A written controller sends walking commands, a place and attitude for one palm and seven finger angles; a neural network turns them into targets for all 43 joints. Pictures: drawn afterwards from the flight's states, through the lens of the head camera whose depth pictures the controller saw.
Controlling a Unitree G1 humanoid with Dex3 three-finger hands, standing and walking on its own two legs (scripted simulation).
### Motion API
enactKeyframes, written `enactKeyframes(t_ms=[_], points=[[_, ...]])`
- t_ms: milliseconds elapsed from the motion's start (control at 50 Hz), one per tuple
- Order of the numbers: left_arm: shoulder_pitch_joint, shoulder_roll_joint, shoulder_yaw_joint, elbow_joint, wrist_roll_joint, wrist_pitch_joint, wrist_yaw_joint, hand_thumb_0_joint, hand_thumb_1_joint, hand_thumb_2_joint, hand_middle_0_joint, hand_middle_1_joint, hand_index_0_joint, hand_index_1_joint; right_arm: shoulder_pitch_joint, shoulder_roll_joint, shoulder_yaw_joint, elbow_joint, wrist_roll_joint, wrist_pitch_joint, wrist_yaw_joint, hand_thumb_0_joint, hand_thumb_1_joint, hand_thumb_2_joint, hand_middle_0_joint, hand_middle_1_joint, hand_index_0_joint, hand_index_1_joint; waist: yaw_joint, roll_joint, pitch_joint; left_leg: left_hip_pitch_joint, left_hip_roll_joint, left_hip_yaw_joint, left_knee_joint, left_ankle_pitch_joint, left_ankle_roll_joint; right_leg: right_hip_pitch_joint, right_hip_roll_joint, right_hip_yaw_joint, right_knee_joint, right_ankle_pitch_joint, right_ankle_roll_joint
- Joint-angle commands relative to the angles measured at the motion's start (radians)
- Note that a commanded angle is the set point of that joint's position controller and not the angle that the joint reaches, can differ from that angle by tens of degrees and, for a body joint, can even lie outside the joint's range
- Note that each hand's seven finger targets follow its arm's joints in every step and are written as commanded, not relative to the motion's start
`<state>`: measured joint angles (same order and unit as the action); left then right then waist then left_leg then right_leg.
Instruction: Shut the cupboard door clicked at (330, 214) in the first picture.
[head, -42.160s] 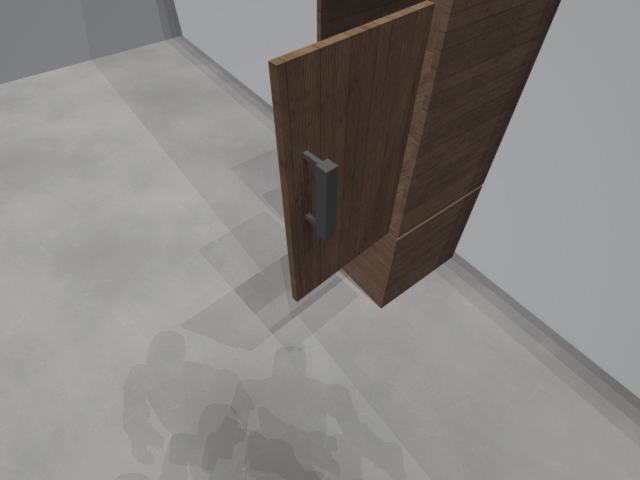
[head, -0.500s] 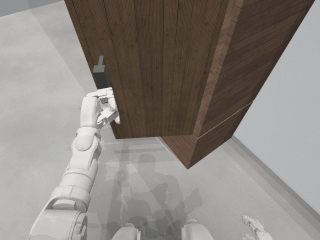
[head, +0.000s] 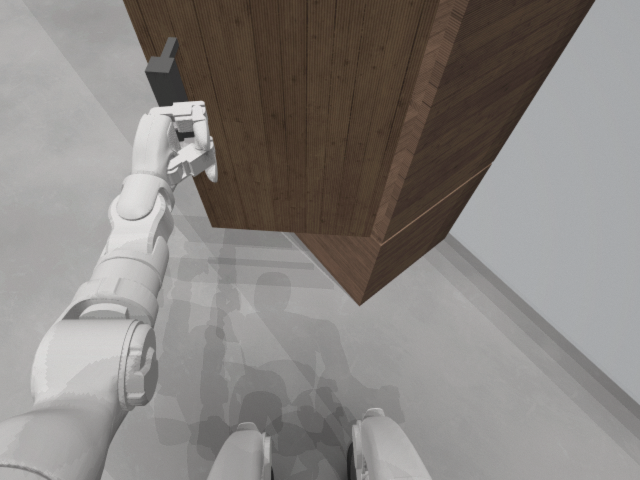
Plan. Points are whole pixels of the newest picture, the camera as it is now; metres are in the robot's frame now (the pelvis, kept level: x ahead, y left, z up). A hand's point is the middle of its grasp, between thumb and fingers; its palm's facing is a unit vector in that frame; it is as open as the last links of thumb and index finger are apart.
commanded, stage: push the door shut along its arc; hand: left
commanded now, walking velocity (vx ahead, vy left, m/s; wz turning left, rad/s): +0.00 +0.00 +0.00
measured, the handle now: (184, 109) +0.57 +0.15 +0.09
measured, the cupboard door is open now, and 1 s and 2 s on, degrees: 48 37 26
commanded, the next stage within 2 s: pull the fist back off the door in 1.16 s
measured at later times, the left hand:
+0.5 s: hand (249, 117) +0.55 +0.07 +0.09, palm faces -0.27 -0.96 -0.02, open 3.1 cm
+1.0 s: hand (258, 97) +0.59 +0.05 +0.10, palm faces -0.36 -0.93 -0.03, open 2.8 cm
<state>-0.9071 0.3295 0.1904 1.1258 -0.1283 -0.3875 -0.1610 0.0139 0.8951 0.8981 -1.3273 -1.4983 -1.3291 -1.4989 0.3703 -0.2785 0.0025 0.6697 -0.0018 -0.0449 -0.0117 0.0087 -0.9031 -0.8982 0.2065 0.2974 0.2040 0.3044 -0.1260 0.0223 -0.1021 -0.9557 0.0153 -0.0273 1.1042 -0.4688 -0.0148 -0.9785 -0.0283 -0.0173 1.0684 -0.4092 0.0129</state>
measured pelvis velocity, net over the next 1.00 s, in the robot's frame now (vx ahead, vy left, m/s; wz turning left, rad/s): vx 0.00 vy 0.00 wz -0.04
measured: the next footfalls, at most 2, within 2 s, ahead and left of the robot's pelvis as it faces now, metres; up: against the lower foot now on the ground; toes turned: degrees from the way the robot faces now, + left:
none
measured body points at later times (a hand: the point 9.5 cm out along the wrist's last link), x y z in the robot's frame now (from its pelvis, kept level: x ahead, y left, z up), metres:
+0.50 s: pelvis +0.00 +0.00 -0.02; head +0.15 +0.01 +0.41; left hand +0.56 +0.12 +0.10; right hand -0.01 -0.26 -0.13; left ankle +0.03 +0.13 -0.65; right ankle +0.06 -0.13 -0.65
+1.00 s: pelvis +0.00 +0.00 -0.03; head +0.18 +0.00 +0.39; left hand +0.60 +0.11 +0.10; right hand -0.04 -0.26 -0.13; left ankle +0.03 +0.13 -0.65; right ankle +0.06 -0.13 -0.65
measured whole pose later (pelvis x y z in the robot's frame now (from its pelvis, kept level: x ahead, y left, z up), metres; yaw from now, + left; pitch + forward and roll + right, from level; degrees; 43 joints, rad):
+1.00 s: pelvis +0.00 +0.00 -0.03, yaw -2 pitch +27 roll -3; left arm -1.35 0.55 0.24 1.34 -0.02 -0.21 -0.34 -0.02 0.82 0.90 -1.30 -1.50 -1.33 -1.50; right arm 0.41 -0.28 0.04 0.65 -0.03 -0.05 -0.01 0.00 -0.90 -0.90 0.21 0.30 0.21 0.30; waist -0.28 0.05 -0.09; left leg -1.19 0.05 -0.04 1.23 -0.51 -0.02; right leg -1.20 0.01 -0.03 1.15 -0.43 0.01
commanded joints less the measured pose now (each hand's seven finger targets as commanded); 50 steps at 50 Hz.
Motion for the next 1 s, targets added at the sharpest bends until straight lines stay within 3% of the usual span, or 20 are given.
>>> enactKeyframes(t_ms=[0,20,80,120,140,180,220,240,280,340,400,440,560,660,700,740,780,840,860,980], points=[[-0.597,0.126,0.003,-0.187,0.003,-0.047,-0.044,0.000,0.900,0.900,-1.300,-1.500,-1.300,-1.500,0.115,-0.159,-0.054,-0.068,0.004,-0.026,-0.005,0.000,-0.900,-0.900,0.200,0.300,0.200,0.300,-0.090,0.024,-0.431,0.253,-0.012,-0.023,-0.148,0.121,0.038,0.153,0.043,-0.004,-0.150,0.108,-0.033],[-0.619,0.145,0.012,-0.193,0.004,-0.051,-0.047,0.000,0.900,0.900,-1.300,-1.500,-1.300,-1.500,0.123,-0.162,-0.052,-0.069,0.002,-0.029,-0.006,0.000,-0.900,-0.900,0.200,0.300,0.200,0.300,-0.089,0.047,-0.443,0.253,-0.014,-0.025,-0.144,0.124,0.040,0.149,0.044,-0.003,-0.143,0.109,-0.035],[-0.630,0.171,0.016,-0.160,0.020,-0.044,-0.063,0.000,0.900,0.900,-1.300,-1.500,-1.300,-1.500,0.130,-0.162,-0.049,-0.071,0.004,-0.027,-0.002,0.000,-0.900,-0.900,0.200,0.300,0.200,0.300,-0.100,0.033,-0.443,0.222,-0.011,-0.023,-0.135,0.118,0.042,0.150,0.045,0.001,-0.141,0.106,-0.033],[-0.684,0.147,-0.017,-0.152,0.027,-0.041,-0.070,0.000,0.900,0.900,-1.300,-1.500,-1.300,-1.500,0.137,-0.162,-0.047,-0.067,0.003,-0.029,-0.002,0.000,-0.900,-0.900,0.200,0.300,0.200,0.300,-0.124,0.080,-0.427,0.233,-0.011,-0.027,-0.127,0.100,0.044,0.094,0.046,-0.002,-0.136,0.087,-0.034],[-0.697,0.173,0.000,-0.137,0.031,-0.037,-0.071,0.000,0.900,0.900,-1.300,-1.500,-1.300,-1.500,0.141,-0.168,-0.047,-0.062,0.004,-0.029,-0.002,0.000,-0.900,-0.900,0.200,0.300,0.200,0.300,-0.126,0.066,-0.430,0.228,-0.007,-0.036,-0.125,0.094,0.042,0.086,0.046,-0.004,-0.133,0.081,-0.034],[-0.729,0.175,-0.004,-0.136,0.032,-0.029,-0.081,0.000,0.900,0.900,-1.300,-1.500,-1.300,-1.500,0.152,-0.171,-0.047,-0.061,0.001,-0.029,-0.002,0.000,-0.900,-0.900,0.200,0.300,0.200,0.300,-0.137,0.081,-0.462,0.244,-0.006,-0.040,-0.116,0.119,0.042,0.078,0.046,-0.006,-0.124,0.094,-0.035],[-0.762,0.143,-0.031,-0.150,0.027,-0.026,-0.094,0.000,0.900,0.900,-1.300,-1.500,-1.300,-1.500,0.164,-0.169,-0.047,-0.061,-0.002,-0.034,0.001,0.000,-0.900,-0.900,0.200,0.300,0.200,0.300,-0.144,0.136,-0.497,0.292,-0.006,-0.046,-0.105,0.154,0.040,0.044,0.047,-0.013,-0.112,0.111,-0.040],[-0.765,0.174,-0.008,-0.137,0.029,-0.021,-0.096,0.000,0.900,0.900,-1.300,-1.500,-1.300,-1.500,0.170,-0.173,-0.049,-0.052,-0.002,-0.032,0.002,0.000,-0.900,-0.900,0.200,0.300,0.200,0.300,-0.143,0.124,-0.508,0.303,0.000,-0.053,-0.103,0.173,0.036,0.042,0.047,-0.016,-0.110,0.120,-0.040],[-0.786,0.164,-0.018,-0.124,0.027,-0.005,-0.106,0.000,0.900,0.900,-1.300,-1.500,-1.300,-1.500,0.173,-0.174,-0.047,-0.053,-0.003,-0.030,0.002,0.000,-0.900,-0.900,0.200,0.300,0.200,0.300,-0.158,0.099,-0.500,0.271,0.000,-0.048,-0.091,0.158,0.041,0.040,0.048,-0.012,-0.113,0.114,-0.036],[-0.826,0.191,-0.001,-0.110,0.033,0.007,-0.106,0.000,0.900,0.900,-1.300,-1.500,-1.300,-1.500,0.187,-0.175,-0.043,-0.047,-0.005,-0.029,0.001,0.000,-0.900,-0.900,0.200,0.300,0.200,0.300,-0.168,0.116,-0.503,0.275,0.003,-0.055,-0.082,0.185,0.041,0.017,0.049,-0.018,-0.103,0.126,-0.037],[-0.835,0.233,0.037,-0.065,0.040,0.029,-0.099,0.000,0.900,0.900,-1.300,-1.500,-1.300,-1.500,0.192,-0.175,-0.037,-0.054,-0.007,-0.026,0.004,0.000,-0.900,-0.900,0.200,0.300,0.200,0.300,-0.169,0.098,-0.488,0.216,-0.001,-0.045,-0.070,0.169,0.046,0.033,0.052,-0.014,-0.099,0.117,-0.035],[-0.869,0.305,0.083,-0.086,0.057,0.023,-0.089,0.000,0.900,0.900,-1.300,-1.500,-1.300,-1.500,0.206,-0.177,-0.033,-0.058,-0.013,-0.025,0.005,0.000,-0.900,-0.900,0.200,0.300,0.200,0.300,-0.163,0.127,-0.537,0.219,0.000,-0.045,-0.055,0.212,0.047,0.049,0.053,-0.010,-0.084,0.144,-0.036],[-0.778,0.394,0.158,-0.024,0.097,0.051,-0.096,0.000,0.900,0.900,-1.300,-1.500,-1.300,-1.500,0.230,-0.173,-0.030,-0.089,-0.018,0.001,0.018,0.000,-0.900,-0.900,0.200,0.300,0.200,0.300,-0.138,0.101,-0.571,0.167,0.002,-0.023,-0.028,0.294,0.048,0.119,0.061,-0.006,-0.061,0.233,-0.033],[-0.802,0.444,0.181,-0.057,0.103,0.075,-0.127,0.000,0.900,0.900,-1.300,-1.500,-1.300,-1.500,0.245,-0.172,-0.033,-0.104,-0.014,0.018,0.014,0.000,-0.900,-0.900,0.200,0.300,0.200,0.300,-0.147,0.075,-0.589,0.112,0.000,0.000,-0.013,0.294,0.057,0.184,0.066,0.009,-0.065,0.290,-0.026],[-0.844,0.406,0.140,-0.046,0.101,0.090,-0.144,0.000,0.900,0.900,-1.300,-1.500,-1.300,-1.500,0.250,-0.167,-0.033,-0.094,-0.012,0.019,0.011,0.000,-0.900,-0.900,0.200,0.300,0.200,0.300,-0.172,0.053,-0.556,0.084,-0.001,0.004,-0.012,0.266,0.061,0.185,0.068,0.012,-0.077,0.282,-0.022],[-0.887,0.397,0.128,-0.062,0.096,0.090,-0.155,0.000,0.900,0.900,-1.300,-1.500,-1.300,-1.500,0.257,-0.168,-0.035,-0.083,-0.012,0.014,0.007,0.000,-0.900,-0.900,0.200,0.300,0.200,0.300,-0.177,0.095,-0.580,0.128,0.000,-0.004,-0.007,0.282,0.058,0.151,0.067,0.007,-0.074,0.279,-0.025],[-0.922,0.411,0.132,-0.063,0.090,0.097,-0.165,0.000,0.900,0.900,-1.300,-1.500,-1.300,-1.500,0.265,-0.172,-0.036,-0.070,-0.015,0.011,0.002,0.000,-0.900,-0.900,0.200,0.300,0.200,0.300,-0.191,0.088,-0.581,0.139,0.004,-0.008,-0.002,0.273,0.060,0.134,0.068,0.004,-0.079,0.258,-0.024],[-0.985,0.341,0.069,-0.053,0.084,0.102,-0.181,0.000,0.900,0.900,-1.300,-1.500,-1.300,-1.500,0.264,-0.171,-0.034,-0.049,-0.016,0.000,-0.003,0.000,-0.900,-0.900,0.200,0.300,0.200,0.300,-0.218,0.142,-0.567,0.195,0.008,-0.025,0.005,0.281,0.056,0.040,0.068,-0.010,-0.075,0.225,-0.028],[-1.000,0.335,0.064,-0.033,0.084,0.109,-0.181,0.000,0.900,0.900,-1.300,-1.500,-1.300,-1.500,0.265,-0.171,-0.034,-0.040,-0.017,-0.003,-0.003,0.000,-0.900,-0.900,0.200,0.300,0.200,0.300,-0.225,0.153,-0.542,0.196,0.008,-0.026,0.007,0.268,0.056,0.014,0.069,-0.014,-0.079,0.203,-0.029],[-1.094,0.340,0.051,-0.005,0.084,0.122,-0.191,0.000,0.900,0.900,-1.300,-1.500,-1.300,-1.500,0.265,-0.180,-0.027,-0.018,-0.026,-0.027,-0.010,0.000,-0.900,-0.900,0.200,0.300,0.200,0.300,-0.255,0.183,-0.546,0.183,0.008,-0.035,0.028,0.244,0.059,-0.039,0.073,-0.022,-0.065,0.163,-0.036]])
